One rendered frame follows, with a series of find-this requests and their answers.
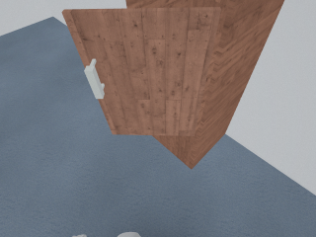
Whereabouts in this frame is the cupboard door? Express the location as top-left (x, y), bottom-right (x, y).
top-left (61, 7), bottom-right (221, 136)

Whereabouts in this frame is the handle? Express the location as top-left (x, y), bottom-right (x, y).
top-left (84, 58), bottom-right (105, 99)

